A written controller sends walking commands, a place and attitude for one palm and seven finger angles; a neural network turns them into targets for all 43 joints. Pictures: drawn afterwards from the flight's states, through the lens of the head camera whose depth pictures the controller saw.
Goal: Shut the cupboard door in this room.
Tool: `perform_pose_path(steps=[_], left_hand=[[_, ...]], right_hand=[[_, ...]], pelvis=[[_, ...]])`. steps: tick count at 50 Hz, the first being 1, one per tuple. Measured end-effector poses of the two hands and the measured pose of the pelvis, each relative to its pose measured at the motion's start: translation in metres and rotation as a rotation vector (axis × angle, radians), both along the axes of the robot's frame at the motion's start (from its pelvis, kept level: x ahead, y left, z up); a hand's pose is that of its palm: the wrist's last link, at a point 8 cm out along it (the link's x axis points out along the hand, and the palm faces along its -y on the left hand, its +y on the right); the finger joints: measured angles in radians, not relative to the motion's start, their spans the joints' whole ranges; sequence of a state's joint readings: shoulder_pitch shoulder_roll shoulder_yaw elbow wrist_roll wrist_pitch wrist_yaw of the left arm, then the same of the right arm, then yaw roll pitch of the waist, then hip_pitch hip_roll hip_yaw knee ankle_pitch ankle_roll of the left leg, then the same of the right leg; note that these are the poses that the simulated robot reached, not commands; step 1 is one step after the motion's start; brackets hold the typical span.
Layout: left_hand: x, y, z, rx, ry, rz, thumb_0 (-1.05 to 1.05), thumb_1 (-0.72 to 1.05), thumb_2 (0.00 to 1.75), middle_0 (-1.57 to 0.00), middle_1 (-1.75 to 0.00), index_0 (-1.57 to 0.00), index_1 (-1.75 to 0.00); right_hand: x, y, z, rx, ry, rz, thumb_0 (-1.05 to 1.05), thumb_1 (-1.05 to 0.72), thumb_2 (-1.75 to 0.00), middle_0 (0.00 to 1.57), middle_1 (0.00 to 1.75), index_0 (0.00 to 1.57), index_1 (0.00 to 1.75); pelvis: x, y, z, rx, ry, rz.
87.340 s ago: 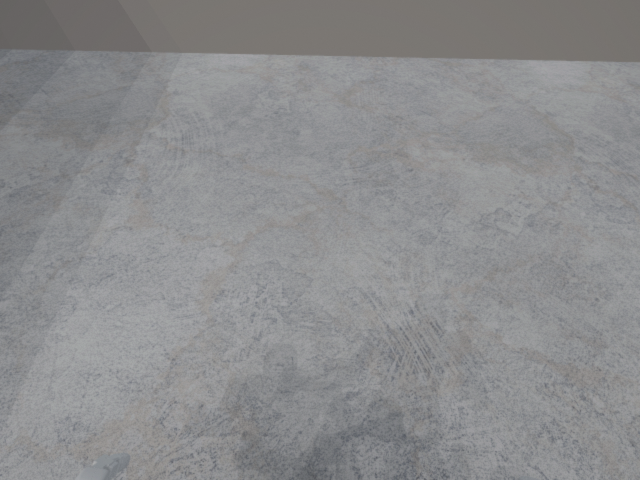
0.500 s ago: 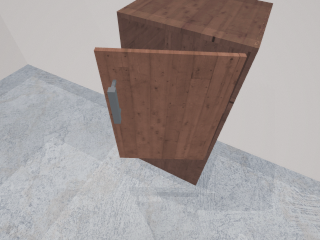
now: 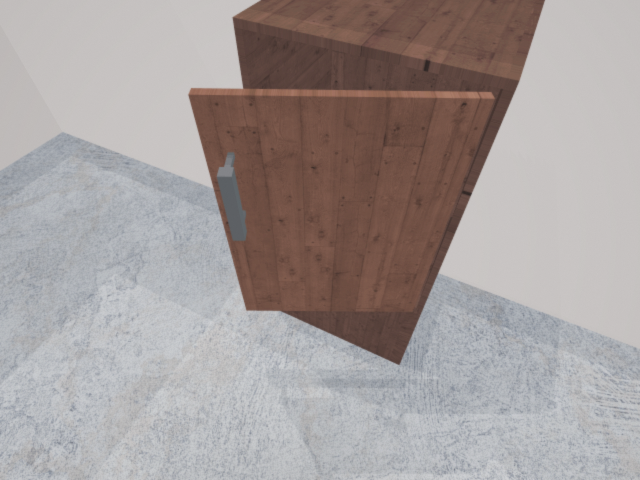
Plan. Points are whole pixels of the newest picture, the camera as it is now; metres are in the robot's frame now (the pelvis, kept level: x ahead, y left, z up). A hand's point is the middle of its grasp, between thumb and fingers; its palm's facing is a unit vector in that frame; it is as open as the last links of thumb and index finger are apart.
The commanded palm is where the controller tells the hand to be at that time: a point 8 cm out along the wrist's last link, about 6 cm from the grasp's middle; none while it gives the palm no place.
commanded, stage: look again from close up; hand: left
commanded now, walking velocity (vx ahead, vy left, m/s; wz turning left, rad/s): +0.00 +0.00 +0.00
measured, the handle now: (235, 197) +0.53 +0.17 +0.02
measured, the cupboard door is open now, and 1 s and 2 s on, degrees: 26 26 26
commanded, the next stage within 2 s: shuffle to correct the standing spot in 0.30 s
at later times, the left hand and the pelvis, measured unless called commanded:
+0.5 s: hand out of the picture -0.07 +0.17 -0.18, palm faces +0.02 -0.99 -0.15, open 7.4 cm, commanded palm none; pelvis -0.04 +0.01 +0.00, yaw +0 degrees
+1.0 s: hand out of the picture -0.04 +0.14 -0.19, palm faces +0.06 -1.00 -0.07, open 7.4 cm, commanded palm none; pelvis +0.03 +0.01 -0.01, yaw +0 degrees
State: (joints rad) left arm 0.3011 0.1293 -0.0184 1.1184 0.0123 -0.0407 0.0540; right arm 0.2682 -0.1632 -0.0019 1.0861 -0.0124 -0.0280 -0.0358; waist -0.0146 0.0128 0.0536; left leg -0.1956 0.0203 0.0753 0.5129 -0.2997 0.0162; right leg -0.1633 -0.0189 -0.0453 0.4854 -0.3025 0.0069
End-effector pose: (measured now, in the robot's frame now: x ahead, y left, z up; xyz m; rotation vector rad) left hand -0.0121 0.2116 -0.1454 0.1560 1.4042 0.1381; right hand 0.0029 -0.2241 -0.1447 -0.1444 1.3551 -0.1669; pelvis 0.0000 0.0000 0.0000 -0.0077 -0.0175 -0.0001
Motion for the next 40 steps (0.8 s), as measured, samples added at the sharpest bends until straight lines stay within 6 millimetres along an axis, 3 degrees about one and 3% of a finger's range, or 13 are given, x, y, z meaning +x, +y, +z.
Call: perform_pose_path(steps=[10, 23, 32, 40], left_hand=[[-0.01, 0.014, -0.002, -0.008, -0.078, -0.006, 0.01, 0.91, 0.9, -0.2, -0.3, -0.19, -0.29], [-0.053, 0.014, -0.004, -0.032, -0.015, 0.011, 0.01, 0.91, 0.9, -0.2, -0.3, -0.19, -0.29], [-0.074, 0.004, -0.006, -0.053, 0.051, 0.049, 0.01, 0.91, 0.9, -0.2, -0.3, -0.19, -0.29], [-0.068, -0.014, -0.01, -0.065, 0.078, 0.093, 0.01, 0.91, 0.9, -0.2, -0.3, -0.19, -0.29]], right_hand=[[-0.009, 0.006, 0.005, -0.006, -0.067, 0.027, 0.01, -0.93, -0.89, 0.2, 0.3, 0.2, 0.3], [-0.05, 0.015, 0.007, 0.008, 0.004, 0.023, 0.01, -0.91, -0.89, 0.2, 0.3, 0.2, 0.3], [-0.059, 0.011, 0.005, 0.012, 0.064, 0.005, 0.01, -0.91, -0.89, 0.2, 0.3, 0.2, 0.3], [-0.034, 0.0, -0.002, 0.01, 0.069, 0.011, 0.01, -0.91, -0.89, 0.2, 0.3, 0.2, 0.3]], pelvis=[[-0.027, 0.008, -0.001, 0.007, -0.029, 0.001], [-0.045, 0.011, 0.002, 0.007, -0.017, 0.007], [-0.036, 0.006, 0.0, 0.003, -0.002, 0.012], [-0.012, -0.005, -0.007, -0.004, 0.01, 0.022]])
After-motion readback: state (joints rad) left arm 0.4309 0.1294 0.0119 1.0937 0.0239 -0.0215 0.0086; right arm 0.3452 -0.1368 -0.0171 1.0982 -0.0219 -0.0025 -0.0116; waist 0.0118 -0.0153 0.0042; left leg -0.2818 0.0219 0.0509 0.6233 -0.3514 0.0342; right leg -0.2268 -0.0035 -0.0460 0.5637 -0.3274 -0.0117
